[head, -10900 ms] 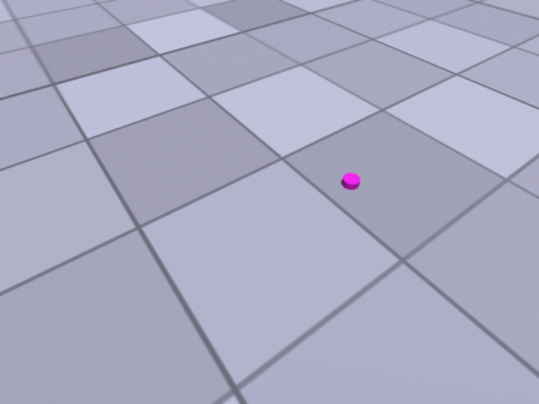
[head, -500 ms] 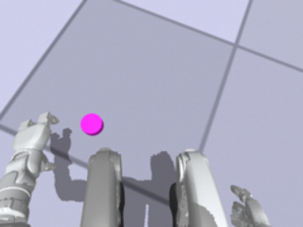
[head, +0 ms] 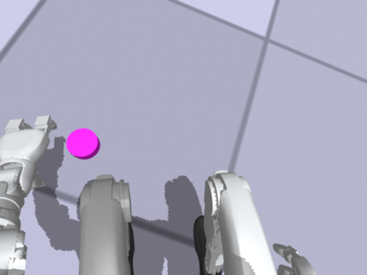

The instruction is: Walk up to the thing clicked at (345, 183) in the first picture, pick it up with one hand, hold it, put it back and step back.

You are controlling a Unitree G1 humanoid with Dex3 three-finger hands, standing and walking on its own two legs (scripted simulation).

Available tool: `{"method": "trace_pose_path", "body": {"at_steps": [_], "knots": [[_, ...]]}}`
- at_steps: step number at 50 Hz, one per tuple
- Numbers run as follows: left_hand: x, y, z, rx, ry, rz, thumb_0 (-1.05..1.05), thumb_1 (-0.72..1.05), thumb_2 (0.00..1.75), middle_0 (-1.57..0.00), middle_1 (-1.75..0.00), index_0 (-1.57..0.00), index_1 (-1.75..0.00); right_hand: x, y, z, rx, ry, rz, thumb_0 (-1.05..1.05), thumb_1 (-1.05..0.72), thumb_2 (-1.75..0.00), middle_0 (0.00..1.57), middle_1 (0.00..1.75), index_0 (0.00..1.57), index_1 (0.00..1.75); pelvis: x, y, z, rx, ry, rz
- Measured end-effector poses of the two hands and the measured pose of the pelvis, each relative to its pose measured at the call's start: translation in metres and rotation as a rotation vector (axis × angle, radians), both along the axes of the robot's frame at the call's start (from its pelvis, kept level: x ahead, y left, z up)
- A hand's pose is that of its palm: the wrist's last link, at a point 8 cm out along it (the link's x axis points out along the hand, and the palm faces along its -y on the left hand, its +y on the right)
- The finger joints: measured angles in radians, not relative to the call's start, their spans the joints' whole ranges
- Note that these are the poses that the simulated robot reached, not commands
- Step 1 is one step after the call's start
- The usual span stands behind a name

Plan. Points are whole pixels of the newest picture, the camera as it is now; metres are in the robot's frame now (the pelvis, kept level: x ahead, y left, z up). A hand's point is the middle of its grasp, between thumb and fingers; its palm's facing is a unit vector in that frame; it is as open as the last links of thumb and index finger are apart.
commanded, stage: rise first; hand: left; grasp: from above
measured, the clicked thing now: (83, 144) +0.46 +0.27 -0.34
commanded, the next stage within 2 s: approach in 0.80 s
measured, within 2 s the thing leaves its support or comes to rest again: neither
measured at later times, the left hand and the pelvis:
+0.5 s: hand (48, 151) +0.40 +0.32 -0.20, palm faces -0.44 -0.09 -0.89, open 14.2 cm; pelvis +0.01 +0.00 -0.03, yaw -1 degrees
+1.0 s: hand (54, 149) +0.41 +0.31 -0.22, palm faces -0.43 -0.08 -0.90, open 14.2 cm; pelvis +0.01 +0.00 -0.04, yaw -2 degrees
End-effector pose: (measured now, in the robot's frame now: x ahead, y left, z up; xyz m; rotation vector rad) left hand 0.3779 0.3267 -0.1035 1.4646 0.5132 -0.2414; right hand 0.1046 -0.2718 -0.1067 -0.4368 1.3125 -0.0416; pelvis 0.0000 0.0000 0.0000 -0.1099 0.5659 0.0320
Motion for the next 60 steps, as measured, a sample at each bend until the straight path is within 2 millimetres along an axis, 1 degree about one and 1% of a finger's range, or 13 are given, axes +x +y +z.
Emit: {"method": "trace_pose_path", "body": {"at_steps": [10,17,32,49,54,60], "knots": [[0.013,-0.005,-0.019,0.029,-0.024,-0.028,0.0,-0.56,1.04,-0.09,-0.97,-0.08,-0.99,0.008,0.005,-0.023,0.022,0.013,0.015,0.0,-0.91,-0.9,0.2,0.3,0.2,0.3,0.004,-0.001,-0.016,0.006,0.005,-0.012],[0.022,-0.005,-0.028,0.033,-0.027,0.0,0.0,-0.55,1.03,-0.09,-0.99,-0.08,-1.0,0.005,0.006,-0.032,0.031,0.031,0.02,0.0,-0.91,-0.9,0.2,0.3,0.2,0.3,0.007,-0.003,-0.023,0.007,0.006,-0.018],[0.031,-0.008,-0.046,0.011,-0.017,-0.005,0.0,-0.55,1.03,-0.08,-1.0,-0.08,-1.0,-0.011,-0.001,-0.03,-0.003,0.085,0.002,0.0,-0.91,-0.9,0.2,0.3,0.2,0.3,0.012,-0.002,-0.031,-0.004,0.004,-0.027],[0.038,-0.012,-0.057,0.022,-0.029,-0.006,0.0,-0.55,1.03,-0.08,-1.01,-0.08,-1.01,-0.014,-0.003,-0.032,-0.008,0.083,0.015,0.0,-0.91,-0.9,0.2,0.3,0.2,0.3,0.011,-0.002,-0.037,-0.008,-0.008,-0.034],[0.044,-0.024,-0.06,0.025,-0.014,-0.043,0.0,-0.54,1.01,-0.08,-1.02,-0.08,-1.02,-0.018,-0.002,-0.032,-0.002,0.081,0.021,0.0,-0.91,-0.9,0.2,0.3,0.2,0.3,0.01,-0.002,-0.038,-0.007,-0.009,-0.034],[0.065,-0.059,-0.07,-0.002,-0.025,-0.109,0.0,-0.53,1.0,-0.08,-1.04,-0.09,-1.03,-0.03,-0.002,-0.029,-0.007,0.083,0.026,0.0,-0.91,-0.89,0.21,0.3,0.2,0.3,0.008,-0.003,-0.042,-0.01,-0.016,-0.042]]}}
